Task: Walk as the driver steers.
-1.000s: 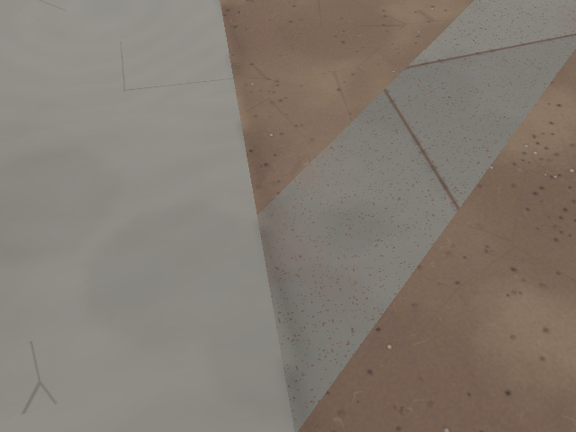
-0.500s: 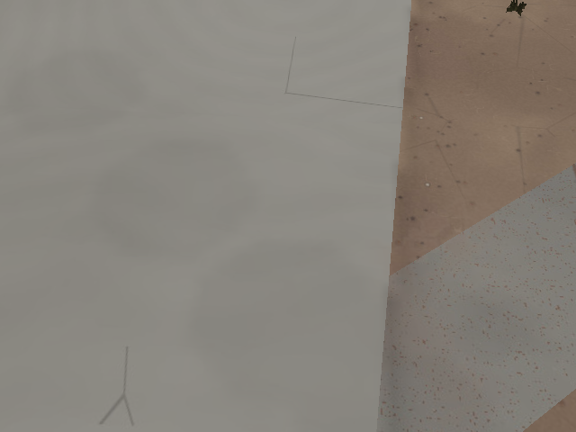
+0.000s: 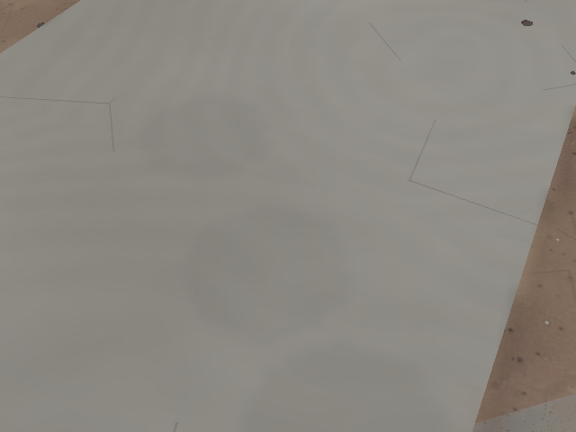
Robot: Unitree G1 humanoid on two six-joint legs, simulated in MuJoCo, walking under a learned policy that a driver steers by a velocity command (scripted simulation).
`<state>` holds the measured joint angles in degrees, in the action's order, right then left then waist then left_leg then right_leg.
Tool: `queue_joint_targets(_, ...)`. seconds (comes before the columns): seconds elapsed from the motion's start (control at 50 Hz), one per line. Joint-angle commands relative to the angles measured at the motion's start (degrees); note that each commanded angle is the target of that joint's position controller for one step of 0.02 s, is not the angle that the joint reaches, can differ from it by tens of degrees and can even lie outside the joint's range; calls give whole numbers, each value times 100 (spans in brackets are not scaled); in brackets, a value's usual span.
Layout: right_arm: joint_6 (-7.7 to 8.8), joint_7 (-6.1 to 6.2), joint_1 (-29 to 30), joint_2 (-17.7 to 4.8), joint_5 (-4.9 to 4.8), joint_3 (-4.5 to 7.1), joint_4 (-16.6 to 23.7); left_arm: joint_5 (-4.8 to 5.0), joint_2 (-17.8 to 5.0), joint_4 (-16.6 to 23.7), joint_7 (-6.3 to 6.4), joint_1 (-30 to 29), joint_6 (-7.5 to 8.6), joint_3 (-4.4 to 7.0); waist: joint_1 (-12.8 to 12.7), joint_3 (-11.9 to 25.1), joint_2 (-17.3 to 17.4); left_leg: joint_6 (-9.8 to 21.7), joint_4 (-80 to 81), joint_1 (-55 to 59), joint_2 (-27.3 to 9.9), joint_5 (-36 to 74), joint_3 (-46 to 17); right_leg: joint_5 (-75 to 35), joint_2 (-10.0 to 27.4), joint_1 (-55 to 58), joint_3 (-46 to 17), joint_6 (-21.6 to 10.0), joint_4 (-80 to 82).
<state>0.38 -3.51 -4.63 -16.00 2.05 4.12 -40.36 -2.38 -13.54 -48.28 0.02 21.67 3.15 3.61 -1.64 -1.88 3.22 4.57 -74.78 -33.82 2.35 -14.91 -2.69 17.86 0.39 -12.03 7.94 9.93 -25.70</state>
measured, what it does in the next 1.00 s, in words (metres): walks ahead, turning right: left foot, then right foot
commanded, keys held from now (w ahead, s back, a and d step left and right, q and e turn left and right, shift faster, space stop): w+q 0.14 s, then e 0.86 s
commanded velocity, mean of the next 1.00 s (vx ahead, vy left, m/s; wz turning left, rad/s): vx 0.19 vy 0.00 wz -0.15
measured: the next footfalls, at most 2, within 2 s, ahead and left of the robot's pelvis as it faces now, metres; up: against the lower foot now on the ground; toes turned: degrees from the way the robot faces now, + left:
left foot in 0.36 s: +0.33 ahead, +0.09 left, +0.00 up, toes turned +8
right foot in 0.96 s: +0.28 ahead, -0.08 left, +0.00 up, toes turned -19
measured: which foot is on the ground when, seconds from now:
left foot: up 0.00-0.34, down 0.36-0.96, up 0.98-1.00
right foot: down 0.00-0.36, up 0.38-0.94, down 0.96-1.00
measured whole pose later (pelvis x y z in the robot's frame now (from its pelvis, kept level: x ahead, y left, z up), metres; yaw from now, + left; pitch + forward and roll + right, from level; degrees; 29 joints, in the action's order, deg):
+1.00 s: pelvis +0.26 +0.02 -0.01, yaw -16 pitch +1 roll +0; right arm -1.5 1.7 -14.3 -15.2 1.3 3.5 -45.2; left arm -1.3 -12.7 -40.7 -1.8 8.2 -2.5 3.1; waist 1.2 -2.3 2.5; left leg 1.3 -41.6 -18.8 -5.9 -24.0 17.2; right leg 17.4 -0.4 -16.6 4.4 -2.8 -33.6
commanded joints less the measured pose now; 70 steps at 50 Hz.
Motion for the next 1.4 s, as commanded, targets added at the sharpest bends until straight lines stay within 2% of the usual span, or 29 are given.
queue_joint_targets(0.02,-57,-89,164,-210,1,61,459,48,-601,352,45,-20,270,74,217,142,-519,13,-530,-1087,-134,574,-182,-463,1557,630,-1471,-1408,1572)
queue_joint_targets(0.14,-167,-107,1066,-168,69,39,742,63,-506,179,86,538,315,40,-116,-228,-589,-65,738,-1744,-98,763,244,-1108,1509,1349,-566,-1549,1752)
queue_joint_targets(0.22,-72,-76,1381,239,36,-137,781,104,-344,-118,107,875,262,-15,-287,-392,-827,3,2676,-1041,28,740,731,-3336,1400,1658,-307,-1613,1603)
queue_joint_targets(0.26,-9,-21,1161,325,43,-209,641,183,-325,-310,91,860,222,-38,-158,-253,-1071,123,3564,-154,153,725,1167,-5218,1138,1763,-133,-1541,1273)
queue_joint_targets(0.32,154,119,-214,-62,92,-94,62,256,-743,-427,100,628,167,51,497,449,-1314,373,4833,1600,382,1316,942,-6336,1029,1926,-223,-1454,-263)
queue_joint_targets(0.34,251,179,-911,-189,162,-61,-241,357,-745,-381,109,386,134,64,875,695,-1154,453,5634,2725,132,2488,764,-5625,864,1406,-114,-1334,-1140)
queue_joint_targets(0.36,335,260,-1443,-502,307,-19,-409,440,-362,-140,87,253,109,-10,955,1305,-514,737,4945,4539,-1140,4679,-214,-1787,435,-175,-229,-1237,-2695)
queue_joint_targets(0.38,387,323,-1495,-677,196,-30,-358,537,276,-44,93,1130,47,-150,366,2420,326,1391,3841,5996,-2815,8815,-1621,2202,-183,-1410,-997,-1201,-4158)
queue_joint_targets(0.4,315,396,-1503,-739,-147,65,-317,547,-151,-198,182,1081,-70,-41,561,2660,203,1697,4452,5205,-2817,7885,-1341,1655,-160,-1329,-1316,-1173,-4540)
queue_joint_targets(0.42,294,422,-930,-352,-211,-35,-238,435,-286,-196,201,791,-126,9,321,1820,91,1591,4931,4378,-2512,6370,-1039,1263,44,-1589,-1135,-1121,-4559)
queue_joint_targets(0.44,302,444,-538,12,-205,-150,-205,273,-337,-190,174,483,-149,40,174,1030,-82,1306,5289,3550,-2145,5416,-704,1006,183,-1701,-1022,-1067,-4273)
queue_joint_targets(0.48,311,558,-491,110,-202,-197,-251,88,-238,-230,78,484,-322,84,-51,623,-66,1007,5668,2510,-1874,5014,-136,695,232,-1226,-946,-907,-4106)
queue_joint_targets(0.52,350,601,-639,-70,-143,-153,-301,112,-73,-229,20,588,-441,91,-175,721,-84,973,5753,2229,-1789,4861,166,488,127,-1074,-839,-856,-4154)
queue_joint_targets(0.56,364,619,-639,-126,-118,-137,-260,94,-137,-146,21,413,-518,137,-190,760,-13,1017,5821,2164,-1868,4395,304,329,142,-1291,-837,-851,-4255)
queue_joint_targets(0.74,129,705,-1145,-308,-72,-67,-293,7,-246,502,-163,-963,-771,96,218,282,178,942,6120,2581,-2006,1481,667,-86,302,-1920,-608,-812,-2710)
queue_joint_targets(0.86,-4,586,-1227,-561,-14,44,-259,110,-275,896,-247,-1320,-723,67,383,354,296,893,5559,2714,-2227,2003,944,584,148,-1317,-197,-1018,-1839)
queue_joint_targets(0.92,-60,549,-1217,-711,-53,114,-274,167,-261,1030,-255,-1236,-625,60,322,490,306,620,5035,2800,-2263,2279,1121,475,38,-805,-99,-1180,-947)
queue_joint_targets(0.94,-99,550,-1234,-768,-76,150,-311,154,-284,1027,-245,-1083,-557,57,174,530,149,330,4718,2587,-2176,2005,1305,-200,11,-342,-157,-1254,-178)
queue_joint_targets(0.96,-127,535,-1394,-676,-68,147,-335,97,-568,927,-187,-766,-487,131,74,662,-385,-60,4042,2097,-1906,1356,1517,-707,255,353,-735,-1405,485)
queue_joint_targets(0.98,-123,484,-1296,-235,-109,47,22,65,-1430,997,-99,-602,-446,336,87,633,-1967,-561,2670,535,-986,-813,1905,-2808,1828,1085,-2863,-2034,609)
queue_joint_targets(1.0,-214,530,-638,-289,-71,18,224,96,-1557,927,-54,-201,-477,424,-378,547,-1707,-722,1529,-160,-397,-2352,1021,-4014,2295,971,-3360,-2902,633)
queue_joint_targets(1.02,-277,510,-628,-348,-70,34,237,148,-1349,922,-9,-234,-510,370,-242,487,-1073,-768,955,-279,-444,-2079,517,-3968,2104,900,-2922,-2992,608)
queue_joint_targets(1.06,-232,499,-735,-319,-138,46,188,202,-1021,1094,51,-1116,-565,236,211,193,-921,-717,1133,-202,-510,-1060,207,-3176,1351,467,-2198,-2505,689)
queue_joint_targets(1.1,-231,487,-914,-453,10,99,126,214,-824,1242,46,-1400,-534,170,300,439,-938,-734,1065,32,-363,-702,269,-3490,1025,458,-1966,-2383,583)
queue_joint_targets(1.16,-286,475,-880,-291,-68,43,215,175,-994,1195,-2,-1084,-455,221,213,588,-806,-769,1512,132,-306,-769,209,-3347,1013,535,-2145,-2415,533)
queue_joint_targets(1.28,-277,506,-594,-223,-107,-49,477,99,-1206,1272,-77,-950,-520,314,10,508,-1164,-621,2914,833,-100,-993,199,-2158,911,72,-2753,-2358,432)
queue_joint_targets(1.36,-131,564,-1249,-236,-165,-49,415,174,-1188,1402,-127,-1398,-567,334,396,596,-1165,-450,4884,2207,74,-213,300,-2073,596,-484,-3101,-1852,5)
queue_joint_targets(1.38,-71,615,-1404,-515,-93,12,408,230,-961,1465,-101,-1367,-551,279,409,616,-666,-311,5627,2742,-542,-204,-263,-1092,260,-990,-2900,-1487,-400)
queue_joint_targets(1.4,-63,637,-1283,-1149,-7,119,534,268,-418,1589,-83,-1126,-525,152,229,624,885,147,6217,3197,-2201,-303,-1963,749,-661,-1971,-1829,-1114,-1679)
